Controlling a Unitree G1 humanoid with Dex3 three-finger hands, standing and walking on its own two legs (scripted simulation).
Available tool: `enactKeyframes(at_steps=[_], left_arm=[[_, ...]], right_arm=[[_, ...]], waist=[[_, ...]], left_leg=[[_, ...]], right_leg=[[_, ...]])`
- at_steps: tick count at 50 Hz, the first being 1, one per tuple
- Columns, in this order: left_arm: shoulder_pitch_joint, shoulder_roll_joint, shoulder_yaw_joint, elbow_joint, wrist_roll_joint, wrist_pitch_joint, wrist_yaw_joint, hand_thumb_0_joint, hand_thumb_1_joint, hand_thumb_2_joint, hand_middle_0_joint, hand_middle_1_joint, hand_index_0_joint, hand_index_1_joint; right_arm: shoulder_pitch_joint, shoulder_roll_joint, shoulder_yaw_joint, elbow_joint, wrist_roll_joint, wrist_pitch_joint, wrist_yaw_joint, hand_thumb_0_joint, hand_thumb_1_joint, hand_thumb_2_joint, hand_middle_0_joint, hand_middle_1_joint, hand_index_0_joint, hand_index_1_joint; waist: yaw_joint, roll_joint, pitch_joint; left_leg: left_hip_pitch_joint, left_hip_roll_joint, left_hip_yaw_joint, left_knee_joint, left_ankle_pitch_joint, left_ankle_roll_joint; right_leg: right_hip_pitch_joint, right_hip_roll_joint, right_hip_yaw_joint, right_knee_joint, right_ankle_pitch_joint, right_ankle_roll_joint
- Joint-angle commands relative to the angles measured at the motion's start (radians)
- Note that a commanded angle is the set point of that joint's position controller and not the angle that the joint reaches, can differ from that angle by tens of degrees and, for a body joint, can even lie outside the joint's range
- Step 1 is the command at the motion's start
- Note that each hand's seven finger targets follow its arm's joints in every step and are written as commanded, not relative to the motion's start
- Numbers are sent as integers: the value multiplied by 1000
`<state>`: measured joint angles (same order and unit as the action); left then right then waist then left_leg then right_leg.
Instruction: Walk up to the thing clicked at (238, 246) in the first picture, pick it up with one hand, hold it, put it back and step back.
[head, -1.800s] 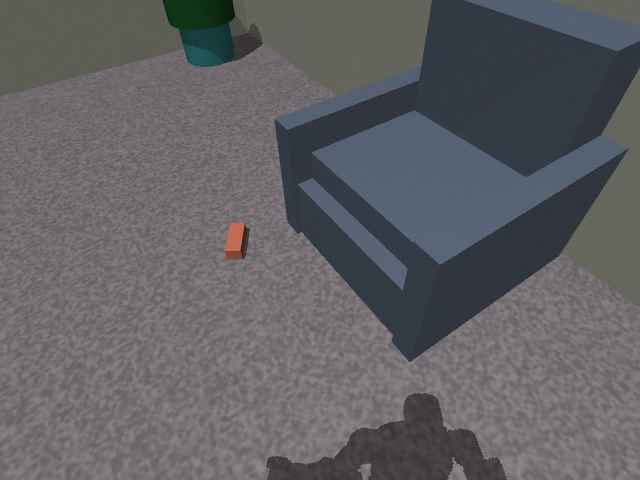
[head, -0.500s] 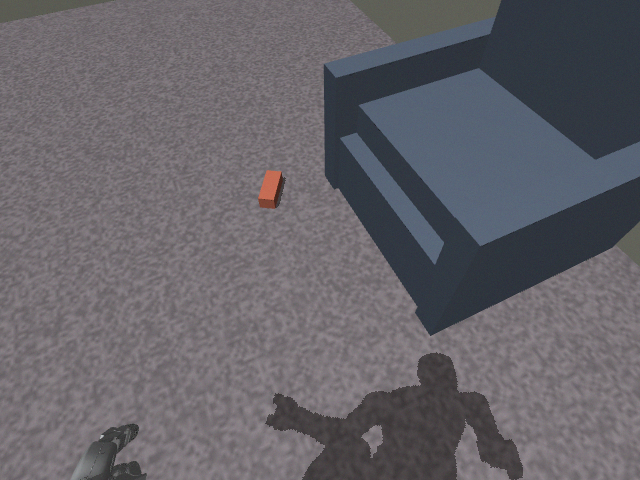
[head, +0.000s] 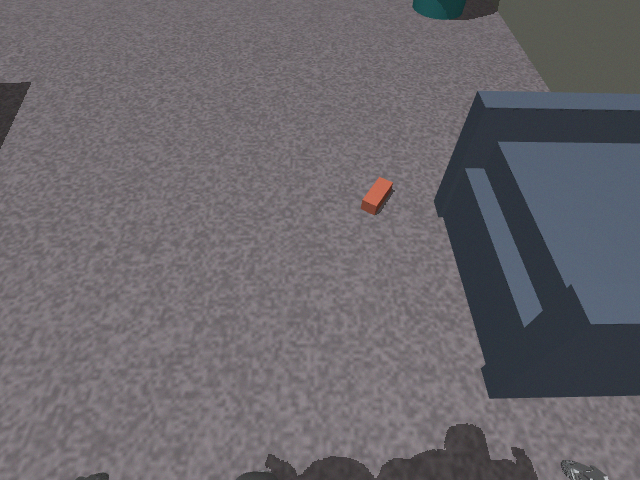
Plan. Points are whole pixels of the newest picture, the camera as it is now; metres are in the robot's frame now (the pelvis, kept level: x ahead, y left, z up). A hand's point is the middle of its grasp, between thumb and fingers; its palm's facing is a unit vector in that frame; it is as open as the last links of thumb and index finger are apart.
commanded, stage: walk up
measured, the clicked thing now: (376, 195) +1.24 -0.17 -0.72
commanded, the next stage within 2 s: stand in 1.56 s
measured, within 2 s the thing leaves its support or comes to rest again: neither
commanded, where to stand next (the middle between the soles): +0.05 +0.01 m, yaw +21 degrees
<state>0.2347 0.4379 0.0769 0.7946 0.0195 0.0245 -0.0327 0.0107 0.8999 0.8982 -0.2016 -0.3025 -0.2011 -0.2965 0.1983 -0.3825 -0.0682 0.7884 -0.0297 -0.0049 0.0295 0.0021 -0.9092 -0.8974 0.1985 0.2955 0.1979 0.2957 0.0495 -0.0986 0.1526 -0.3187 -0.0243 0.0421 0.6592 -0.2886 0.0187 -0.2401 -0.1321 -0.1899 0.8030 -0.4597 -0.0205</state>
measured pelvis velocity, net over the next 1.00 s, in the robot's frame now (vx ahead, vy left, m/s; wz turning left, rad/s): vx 0.00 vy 0.00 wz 0.38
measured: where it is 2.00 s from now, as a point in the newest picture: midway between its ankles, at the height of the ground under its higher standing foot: outside the picture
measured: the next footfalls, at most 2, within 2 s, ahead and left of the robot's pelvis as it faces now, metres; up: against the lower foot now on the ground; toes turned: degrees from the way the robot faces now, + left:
right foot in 0.34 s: +0.08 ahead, -0.15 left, +0.00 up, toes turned +8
left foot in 0.68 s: +0.01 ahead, +0.15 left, +0.00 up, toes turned +18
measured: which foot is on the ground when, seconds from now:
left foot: down 0.00-0.36, up 0.38-0.66, down 0.68-1.00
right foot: down 0.00-0.00, up 0.02-0.32, down 0.34-0.70, up 0.72-0.94, down 0.96-1.00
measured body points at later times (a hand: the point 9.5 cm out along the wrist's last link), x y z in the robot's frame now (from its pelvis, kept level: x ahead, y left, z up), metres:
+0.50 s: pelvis -0.01 -0.02 +0.01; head +0.03 -0.05 +0.46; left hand -0.03 +0.31 -0.07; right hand +0.17 -0.31 -0.11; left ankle -0.02 +0.12 -0.64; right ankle +0.04 -0.15 -0.71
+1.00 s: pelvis +0.00 +0.00 +0.00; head +0.03 +0.02 +0.45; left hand -0.04 +0.32 -0.13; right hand +0.21 -0.26 -0.10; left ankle -0.02 +0.14 -0.71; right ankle +0.07 -0.13 -0.72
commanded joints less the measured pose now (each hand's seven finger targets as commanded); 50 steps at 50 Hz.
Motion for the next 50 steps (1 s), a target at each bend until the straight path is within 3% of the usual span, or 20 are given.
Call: enactKeyframes(at_steps=[1,5,12,15,16,18,19,20,23,29,33,34,35,36,37,40,45,47,49,50], left_arm=[[8,173,45,-116,-3,-9,19,0,900,900,-200,-300,-200,-300],[50,169,50,-68,-8,-9,10,0,900,900,-200,-300,-200,-300],[100,159,54,-51,-14,-31,36,0,900,900,-200,-300,-200,-300],[168,134,58,-19,-12,-53,51,0,900,900,-200,-300,-200,-300],[190,168,65,-19,-1,-62,58,0,900,900,-200,-300,-200,-300],[107,325,99,-67,32,-74,61,0,900,900,-200,-300,-200,-300],[-11,357,102,-97,29,-71,63,0,900,900,-200,-300,-200,-300],[-48,327,99,-110,22,-70,61,0,900,900,-200,-300,-200,-300],[-30,231,67,-80,17,-84,64,0,900,900,-200,-300,-200,-300],[53,232,77,-87,33,-75,36,0,900,900,-200,-300,-200,-300],[52,204,54,-91,3,-42,24,0,900,900,-200,-300,-200,-300],[76,142,35,-92,1,-34,25,0,900,900,-200,-300,-200,-300],[80,68,10,-105,-11,-25,22,0,900,900,-200,-300,-200,-300],[40,119,22,-100,-12,-16,31,0,900,900,-200,-300,-200,-300],[-5,196,42,-78,-11,-19,38,0,900,900,-200,-300,-200,-300],[40,172,37,-35,-18,-24,34,0,900,900,-200,-300,-200,-300],[37,138,28,6,-13,-31,35,0,900,900,-200,-300,-200,-300],[63,136,26,37,-8,-42,38,0,900,900,-200,-300,-200,-300],[38,222,41,44,8,-56,43,0,900,900,-200,-300,-200,-300],[-20,241,36,32,-3,-54,39,0,900,900,-200,-300,-200,-300]], right_arm=[[108,-378,-105,-96,17,-34,-49,0,-900,-900,200,300,200,300],[40,-271,-61,-124,19,-33,-63,0,-900,-900,200,300,200,300],[38,-292,-73,-164,-11,0,-36,0,-900,-900,200,300,200,300],[-12,-261,-66,-184,-4,26,-26,0,-900,-900,200,300,200,300],[-28,-219,-52,-198,5,31,-26,0,-900,-900,200,300,200,300],[25,-151,-37,-192,11,37,-34,0,-900,-900,200,300,200,300],[68,-223,-58,-164,3,42,-45,0,-900,-900,200,300,200,300],[84,-264,-69,-142,4,39,-43,0,-900,-900,200,300,200,300],[97,-244,-76,-97,12,32,-10,0,-900,-900,200,300,200,300],[44,-191,-44,-75,13,-3,3,0,-900,-900,200,300,200,300],[161,-199,-52,5,9,-39,-28,0,-900,-900,200,300,200,300],[190,-229,-62,13,3,-48,-39,0,-900,-900,200,300,200,300],[163,-299,-71,-9,-11,-56,-47,0,-900,-900,200,300,200,300],[141,-371,-75,-33,-6,-61,-51,0,-900,-900,200,300,200,300],[109,-397,-81,-15,9,-56,-51,0,-900,-900,200,300,200,300],[47,-265,-34,-22,10,-67,-63,0,-900,-900,200,300,200,300],[53,-269,-26,-2,23,-64,-67,0,-900,-900,200,300,200,300],[19,-256,-19,-5,36,-51,-67,0,-900,-900,200,300,200,300],[8,-183,1,-9,55,-43,-66,0,-900,-900,200,300,200,300],[10,-182,1,7,50,-36,-69,0,-900,-900,200,300,200,300]], waist=[[-68,323,-226],[-36,250,-138],[-51,317,-172],[1,256,-192],[28,165,-199],[-1,-128,-105],[-33,-115,-109],[-43,-106,-79],[-48,-47,-65],[28,-173,-111],[-38,-25,-184],[-55,108,-212],[-39,314,-189],[-59,284,-190],[-67,280,-133],[-26,256,-116],[-35,287,-189],[-8,241,-224],[-14,48,-238],[-30,17,-220]], left_leg=[[251,417,-693,-315,210,318],[87,223,-343,-257,226,198],[-29,170,-360,-195,232,204],[-121,128,-345,-62,247,163],[-156,66,-312,27,164,120],[-375,-122,-190,388,-291,-4],[-340,-40,-222,532,-315,-6],[-314,3,-233,573,-284,-12],[-257,-13,-178,531,-126,-30],[-183,7,-45,107,-178,-45],[148,-58,34,-175,59,-26],[225,-1,-74,-216,80,-2],[237,208,-436,-282,70,77],[130,357,-675,-331,-21,200],[33,378,-720,-339,-75,283],[112,237,-405,-195,309,192],[83,223,-324,-96,572,175],[33,166,-252,-6,505,121],[-80,52,-167,137,283,30],[-57,-6,-104,148,5,12]], right_leg=[[-297,50,217,332,-200,17],[-232,41,212,225,-44,10],[-91,104,146,33,-13,22],[87,145,126,-215,154,4],[123,115,176,-327,156,-18],[57,-312,726,-573,-50,-152],[-24,-416,830,-591,-48,-279],[-63,-414,807,-583,2,-318],[-42,-154,356,-460,144,-171],[117,-105,230,-388,131,-177],[-34,-94,146,-113,302,-123],[-103,-65,113,52,207,-79],[-280,32,97,178,-62,-18],[-289,54,190,175,-151,-4],[-245,33,230,210,-179,-8],[-273,8,247,128,-68,-10],[-83,66,169,-77,1,-12],[49,87,152,-284,230,-29],[127,-77,369,-340,466,-99],[37,-184,467,-377,375,-180]])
